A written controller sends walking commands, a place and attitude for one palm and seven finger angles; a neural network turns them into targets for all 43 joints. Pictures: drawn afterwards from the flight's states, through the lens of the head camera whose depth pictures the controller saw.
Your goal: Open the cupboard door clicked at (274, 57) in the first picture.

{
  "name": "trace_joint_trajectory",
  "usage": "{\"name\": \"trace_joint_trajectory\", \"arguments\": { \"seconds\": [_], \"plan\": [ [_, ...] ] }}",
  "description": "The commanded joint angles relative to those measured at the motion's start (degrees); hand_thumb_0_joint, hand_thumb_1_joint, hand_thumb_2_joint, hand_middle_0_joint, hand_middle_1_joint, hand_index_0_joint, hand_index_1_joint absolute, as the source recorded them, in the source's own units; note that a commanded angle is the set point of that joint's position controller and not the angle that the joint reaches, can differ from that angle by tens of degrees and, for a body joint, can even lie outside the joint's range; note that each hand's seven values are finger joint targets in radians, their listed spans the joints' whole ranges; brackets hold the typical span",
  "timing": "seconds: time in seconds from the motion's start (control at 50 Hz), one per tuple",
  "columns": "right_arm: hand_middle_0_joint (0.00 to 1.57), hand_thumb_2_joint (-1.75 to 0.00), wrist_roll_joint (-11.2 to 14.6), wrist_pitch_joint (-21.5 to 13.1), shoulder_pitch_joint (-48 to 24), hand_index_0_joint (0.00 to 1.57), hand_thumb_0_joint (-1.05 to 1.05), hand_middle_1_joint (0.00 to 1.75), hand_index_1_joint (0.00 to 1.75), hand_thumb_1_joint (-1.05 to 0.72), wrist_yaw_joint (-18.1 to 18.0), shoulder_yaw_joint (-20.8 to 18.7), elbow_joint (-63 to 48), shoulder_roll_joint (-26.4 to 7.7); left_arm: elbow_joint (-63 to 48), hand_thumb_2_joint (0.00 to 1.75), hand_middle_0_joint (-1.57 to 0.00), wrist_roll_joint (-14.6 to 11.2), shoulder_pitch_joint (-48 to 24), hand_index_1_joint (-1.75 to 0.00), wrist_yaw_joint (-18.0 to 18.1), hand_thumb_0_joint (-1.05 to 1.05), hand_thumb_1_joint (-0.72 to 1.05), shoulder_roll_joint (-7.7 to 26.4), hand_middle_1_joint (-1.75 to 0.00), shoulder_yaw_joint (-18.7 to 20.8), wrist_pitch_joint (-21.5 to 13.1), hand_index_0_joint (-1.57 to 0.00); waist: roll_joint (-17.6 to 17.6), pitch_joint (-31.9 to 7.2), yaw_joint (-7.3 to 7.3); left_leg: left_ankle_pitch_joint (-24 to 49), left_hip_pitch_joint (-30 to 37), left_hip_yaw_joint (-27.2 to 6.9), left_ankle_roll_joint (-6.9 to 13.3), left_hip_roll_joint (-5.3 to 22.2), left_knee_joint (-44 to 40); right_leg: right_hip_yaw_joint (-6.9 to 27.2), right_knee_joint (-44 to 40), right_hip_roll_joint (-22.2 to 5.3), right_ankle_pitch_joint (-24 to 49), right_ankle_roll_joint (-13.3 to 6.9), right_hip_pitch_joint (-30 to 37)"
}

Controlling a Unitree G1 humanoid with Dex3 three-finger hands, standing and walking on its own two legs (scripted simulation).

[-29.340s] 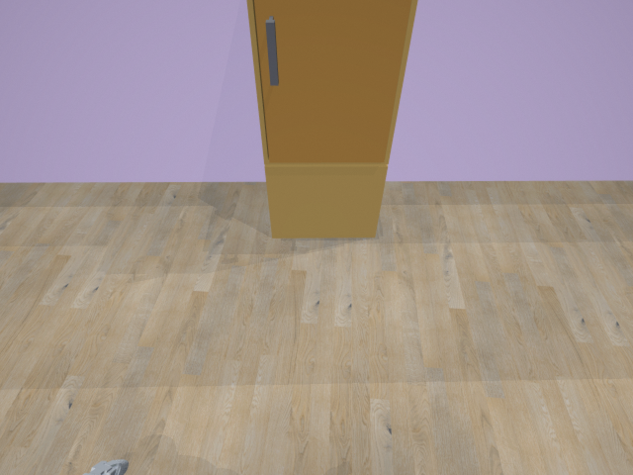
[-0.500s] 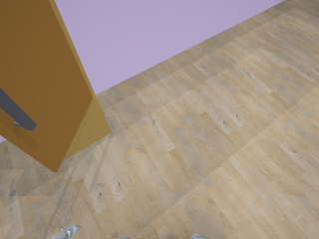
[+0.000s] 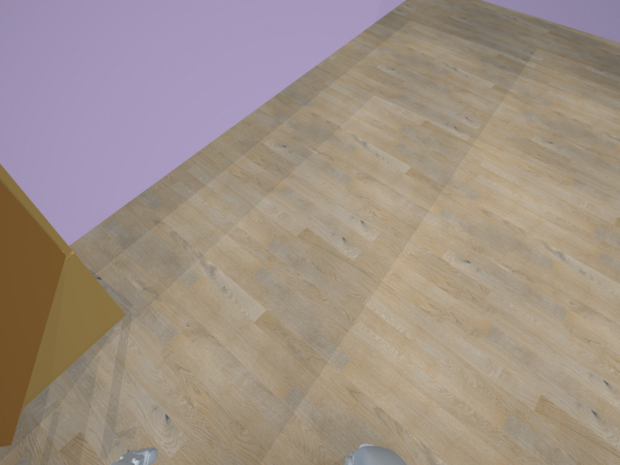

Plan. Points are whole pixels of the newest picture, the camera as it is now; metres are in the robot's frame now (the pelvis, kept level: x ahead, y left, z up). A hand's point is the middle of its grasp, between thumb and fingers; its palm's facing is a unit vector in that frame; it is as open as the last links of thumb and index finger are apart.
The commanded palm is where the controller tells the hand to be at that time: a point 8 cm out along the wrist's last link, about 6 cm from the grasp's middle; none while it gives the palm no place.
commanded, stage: walk to a spot facing it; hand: left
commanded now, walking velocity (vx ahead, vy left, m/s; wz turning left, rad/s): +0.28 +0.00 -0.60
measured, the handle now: out of the picture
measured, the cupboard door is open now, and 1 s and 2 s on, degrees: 43 43 43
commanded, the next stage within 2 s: turn to face it in 1.32 s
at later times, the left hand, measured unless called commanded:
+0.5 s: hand (246, 405) +0.22 +0.11 -0.17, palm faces -0.25 -0.95 -0.17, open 7.4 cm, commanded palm none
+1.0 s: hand (361, 235) +0.56 -0.08 -0.16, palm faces -0.51 -0.83 -0.24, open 7.4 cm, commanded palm none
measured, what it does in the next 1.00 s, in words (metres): walks ahead, turning right: right foot, then left foot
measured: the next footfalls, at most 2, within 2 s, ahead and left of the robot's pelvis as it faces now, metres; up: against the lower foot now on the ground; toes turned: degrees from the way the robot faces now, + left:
right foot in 0.18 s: +0.09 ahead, -0.16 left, +0.00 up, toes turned -14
left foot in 0.56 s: +0.34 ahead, +0.02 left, +0.00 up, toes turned -14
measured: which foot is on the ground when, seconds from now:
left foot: down 0.00-0.18, up 0.20-0.54, down 0.56-0.96, up 0.98-1.00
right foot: up 0.00-0.16, down 0.18-0.56, up 0.58-0.94, down 0.96-1.00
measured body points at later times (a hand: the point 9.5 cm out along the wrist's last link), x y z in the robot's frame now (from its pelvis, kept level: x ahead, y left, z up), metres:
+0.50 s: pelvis +0.15 -0.06 +0.00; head +0.20 -0.07 +0.45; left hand +0.23 +0.16 -0.15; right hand +0.19 -0.34 -0.13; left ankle +0.27 +0.05 -0.71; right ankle +0.05 -0.15 -0.74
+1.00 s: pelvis +0.34 -0.18 -0.02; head +0.37 -0.22 +0.43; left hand +0.59 -0.03 -0.14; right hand +0.15 -0.35 -0.17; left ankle +0.31 +0.01 -0.71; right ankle +0.35 -0.29 -0.74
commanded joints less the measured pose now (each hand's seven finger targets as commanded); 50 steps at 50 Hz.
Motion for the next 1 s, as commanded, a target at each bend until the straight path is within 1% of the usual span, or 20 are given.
{"name": "trace_joint_trajectory", "arguments": {
  "seconds": [0.0,0.1,0.14,0.16,0.18,0.2,0.24,0.28,0.44,0.5,0.54,0.56,0.58,0.62,0.7,0.84,0.9,0.92,0.94,0.98],
  "plan": [
    [0.2,-0.9,0.0,-1.9,6.6,0.2,0.0,0.3,0.3,-0.9,-0.5,-3.5,-1.3,-12.1,-6.7,0.9,-0.2,0.0,-7.1,-0.3,-1.1,0.0,0.9,1.6,-0.3,0.2,-2.6,-0.2,10.5,-4.0,-3.55,3.8,10.6,-6.3,7.1,12.7,-14.2,-2.7,-7.0,-3.6,2.2,0.5,-6.7],
    [0.2,-0.9,0.0,-1.4,6.2,0.2,0.0,0.3,0.3,-0.9,0.6,-4.1,-0.7,-13.7,-6.0,0.9,-0.2,0.0,-5.8,-0.3,-1.2,0.0,0.9,2.0,-0.3,0.1,-3.1,-0.2,10.4,-3.7,-2.61,-1.0,4.7,0.4,5.7,14.2,-10.2,-7.8,-23.3,-1.5,2.3,-0.7,7.5],
    [0.2,-0.9,0.5,-1.3,3.5,0.2,0.0,0.3,0.3,-0.9,1.2,-3.8,-1.4,-12.3,-2.3,0.9,-0.2,0.2,5.3,-0.3,-0.5,0.0,0.9,5.6,-0.3,1.3,-3.8,-0.2,2.1,-7.6,3.34,-2.2,-5.6,6.1,2.0,9.1,5.7,-5.2,-33.7,-0.9,5.6,-3.5,27.0],
    [0.2,-0.9,1.7,-1.4,-0.5,0.2,0.0,0.3,0.3,-0.9,1.8,-2.7,-4.0,-7.8,0.2,0.9,-0.2,0.6,14.1,-0.3,0.6,0.0,0.9,13.1,-0.3,3.2,-4.7,-0.2,-16.3,-9.8,8.19,-12.2,-22.7,11.9,-1.3,1.6,24.8,19.1,-41.8,-16.0,-2.5,-9.8,39.7],
    [0.2,-0.9,1.7,-1.5,-6.2,0.2,0.0,0.3,0.3,-0.9,1.7,-2.3,-7.2,-7.8,1.5,0.9,-0.2,-0.6,18.1,-0.3,1.7,0.0,0.9,17.0,-0.3,4.1,-4.6,-0.2,-19.8,-8.7,10.04,-23.0,-31.8,2.9,-1.5,-0.9,37.1,35.6,-47.6,-24.6,0.9,-15.5,38.8],
    [0.2,-0.9,1.6,-1.6,-8.0,0.2,0.0,0.3,0.3,-0.9,1.8,-2.7,-7.3,-9.3,1.1,0.9,-0.2,-0.8,16.4,-0.3,2.3,0.0,0.9,15.8,-0.3,3.9,-4.7,-0.2,-13.3,-4.7,8.56,-17.3,-35.6,-3.9,-1.3,1.7,40.6,32.7,-47.8,-23.8,0.7,-17.3,36.9],
    [0.2,-0.9,1.3,-1.4,-5.9,0.2,0.0,0.3,0.3,-0.9,2.0,-3.5,-4.6,-9.1,-0.9,0.9,-0.2,-0.4,7.2,-0.3,3.0,0.0,0.9,10.5,-0.3,2.3,-4.8,-0.2,-8.6,-3.1,3.26,-9.9,-28.0,-4.6,-1.8,3.5,38.1,25.6,-48.1,-18.7,-3.7,-14.4,24.9],
    [0.2,-0.9,0.9,-0.9,-4.4,0.2,0.0,0.3,0.3,-0.9,2.2,-3.2,-3.0,-8.0,-1.7,0.9,-0.2,-0.1,4.6,-0.3,3.0,0.0,0.9,8.1,-0.3,1.5,-5.8,-0.2,-8.2,-2.0,0.65,-4.8,-22.2,-3.7,-2.5,3.0,32.7,16.8,-47.4,-15.3,10.1,-12.7,19.3],
    [0.2,-0.9,1.5,-2.6,-6.9,0.2,0.0,0.3,0.3,-0.9,2.6,-2.8,-3.5,-5.4,1.8,0.9,-0.2,0.0,7.6,-0.3,2.5,0.0,0.9,8.9,-0.3,1.8,-6.8,-0.2,-6.2,-3.9,0.75,0.6,-11.5,-0.7,-1.9,-2.5,8.5,14.6,-42.3,-12.2,22.4,-11.8,22.6],
    [0.2,-0.9,1.2,-3.6,3.8,0.2,0.0,0.3,0.3,-0.9,1.4,-3.5,0.5,-8.6,1.3,0.9,-0.2,-0.5,4.0,-0.3,2.3,0.0,0.9,6.8,-0.3,1.6,-6.6,-0.2,-0.4,-4.6,-5.41,5.1,9.7,-0.8,-0.5,-2.8,-1.9,10.8,-32.0,-7.5,20.2,-8.6,10.4],
    [0.2,-0.9,-0.4,-3.9,17.7,0.2,0.0,0.3,0.3,-0.9,0.3,-5.7,3.3,-18.7,-0.3,0.9,-0.2,-1.1,7.2,-0.3,1.6,0.0,0.9,1.1,-0.3,0.0,-6.6,-0.2,23.3,-14.1,-8.98,-8.4,27.0,-33.6,9.5,22.5,-13.2,-0.6,3.3,3.7,-8.6,-3.4,-8.0],
    [0.2,-0.9,-0.2,-3.2,16.2,0.2,0.0,0.3,0.3,-0.9,0.1,-5.0,2.7,-17.1,-1.2,0.9,-0.2,-0.5,3.7,-0.3,1.7,0.0,0.9,2.7,-0.3,0.3,-6.7,-0.2,15.6,-10.2,-8.66,-11.4,22.4,-37.5,12.7,25.0,-16.2,3.9,11.6,0.0,-7.6,-4.0,-11.7],
    [0.2,-0.9,-0.1,-3.1,11.6,0.2,0.0,0.3,0.3,-0.9,0.5,-4.5,1.0,-15.0,-1.8,0.9,-0.2,-0.2,1.8,-0.3,1.2,0.0,0.9,2.6,-0.3,0.5,-6.9,-0.2,9.5,-4.5,-6.57,-15.3,13.6,-33.6,13.1,23.5,-17.7,3.1,14.2,-2.8,-4.1,-4.0,-13.0],
    [0.2,-0.9,0.1,-3.7,5.9,0.2,0.0,0.3,0.3,-0.9,0.4,-3.2,0.4,-9.7,-0.5,0.9,-0.2,0.4,0.2,-0.3,0.5,0.0,0.9,1.7,-0.3,0.8,-6.2,-0.2,10.5,1.5,-3.27,-12.0,3.2,-23.4,9.3,18.2,-19.8,3.2,14.3,-5.9,4.6,-3.1,-11.7],
    [0.2,-0.9,0.5,-4.7,7.0,0.2,0.0,0.3,0.3,-0.9,0.2,-2.9,2.6,-8.4,0.0,0.9,-0.2,0.4,1.4,-0.3,-0.4,0.0,0.9,-1.1,-0.3,-0.3,-4.7,-0.2,9.1,-3.7,-1.35,6.3,7.0,-6.1,7.5,13.1,-18.0,-0.2,0.8,-6.6,9.6,-1.5,-7.2],
    [0.2,-0.9,0.1,-3.4,10.0,0.2,0.0,0.3,0.3,-0.9,1.3,-3.2,5.4,-9.0,-1.5,0.9,-0.2,0.4,-5.2,-0.3,-0.3,0.0,0.9,-0.8,-0.3,-0.8,-5.0,-0.2,7.7,-1.4,-2.5,6.0,5.2,1.6,6.8,13.1,-16.1,-6.5,-22.1,-3.9,12.6,-2.0,3.9],
    [0.2,-0.9,0.5,-2.9,8.2,0.2,0.0,0.3,0.3,-0.9,1.5,-2.6,5.9,-8.9,2.8,0.9,-0.2,0.5,6.3,-0.3,0.3,0.0,0.9,2.9,-0.3,0.4,-5.6,-0.2,2.1,-5.4,3.82,13.0,-0.3,6.8,3.6,9.0,0.4,-7.2,-28.9,-1.2,12.1,-4.4,23.7],
    [0.2,-0.9,1.4,-3.1,7.4,0.2,0.0,0.3,0.3,-0.9,2.0,-2.0,4.9,-6.6,5.5,0.9,-0.2,0.8,15.5,-0.3,1.1,0.0,0.9,7.8,-0.3,1.8,-6.4,-0.2,-8.8,-10.6,8.02,8.3,-12.2,11.2,1.3,4.1,17.8,7.2,-33.9,-11.2,3.7,-8.9,38.4],
    [0.2,-0.9,2.2,-3.2,6.1,0.2,0.0,0.3,0.3,-0.9,2.3,-1.6,2.5,-3.9,6.9,0.9,-0.2,0.0,21.5,-0.3,2.2,0.0,0.9,14.3,-0.3,3.2,-6.4,-0.2,-21.2,-13.8,9.18,-18.9,-24.2,7.8,-0.3,-2.8,35.0,32.1,-45.3,-25.6,0.1,-15.4,43.4],
    [0.2,-0.9,1.8,-3.3,0.8,0.2,0.0,0.3,0.3,-0.9,2.0,-2.4,3.1,-5.8,6.2,0.9,-0.2,-1.1,14.6,-0.3,3.1,0.0,0.9,10.5,-0.3,2.2,-6.2,-0.2,-9.0,-5.4,6.13,-10.7,-29.9,-2.6,0.4,2.8,43.1,25.9,-47.2,-23.6,4.8,-15.7,34.9]
  ]
}}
